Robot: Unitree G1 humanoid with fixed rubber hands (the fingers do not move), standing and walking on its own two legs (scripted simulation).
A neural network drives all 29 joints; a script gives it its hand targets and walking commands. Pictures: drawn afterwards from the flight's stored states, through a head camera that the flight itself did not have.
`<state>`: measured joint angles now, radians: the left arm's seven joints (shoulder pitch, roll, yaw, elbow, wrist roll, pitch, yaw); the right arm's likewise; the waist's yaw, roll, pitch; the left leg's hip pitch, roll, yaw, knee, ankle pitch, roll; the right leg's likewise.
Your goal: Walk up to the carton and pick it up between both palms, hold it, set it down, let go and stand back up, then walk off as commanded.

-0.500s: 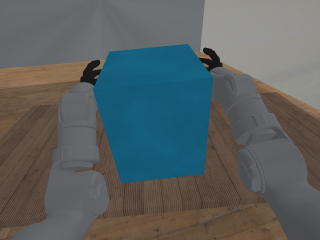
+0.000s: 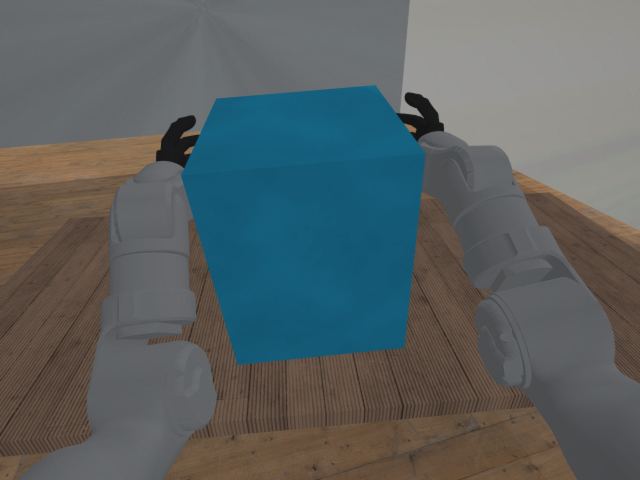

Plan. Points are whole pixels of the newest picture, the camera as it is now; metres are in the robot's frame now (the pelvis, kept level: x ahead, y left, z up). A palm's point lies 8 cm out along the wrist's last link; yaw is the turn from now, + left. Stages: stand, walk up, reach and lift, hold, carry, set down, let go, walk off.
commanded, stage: hold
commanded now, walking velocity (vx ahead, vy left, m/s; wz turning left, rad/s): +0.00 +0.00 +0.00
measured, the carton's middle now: (308, 220) +0.35 +0.00 +0.25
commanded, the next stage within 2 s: none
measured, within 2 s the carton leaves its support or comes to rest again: neither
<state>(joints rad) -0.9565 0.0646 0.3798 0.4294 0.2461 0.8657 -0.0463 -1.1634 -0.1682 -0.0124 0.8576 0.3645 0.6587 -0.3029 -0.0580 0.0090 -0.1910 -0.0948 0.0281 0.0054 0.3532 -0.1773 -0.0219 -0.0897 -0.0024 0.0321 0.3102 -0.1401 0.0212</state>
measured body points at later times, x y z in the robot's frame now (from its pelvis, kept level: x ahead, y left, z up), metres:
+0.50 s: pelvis +0.01 -0.01 +0.00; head -0.08 -0.01 +0.44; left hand +0.40 +0.14 +0.30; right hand +0.40 -0.16 +0.31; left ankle +0.01 +0.13 -0.75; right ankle +0.02 -0.13 -0.75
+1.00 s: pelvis +0.00 +0.00 +0.00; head -0.11 +0.00 +0.44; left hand +0.36 +0.15 +0.32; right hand +0.37 -0.14 +0.32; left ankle +0.01 +0.13 -0.75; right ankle +0.02 -0.13 -0.75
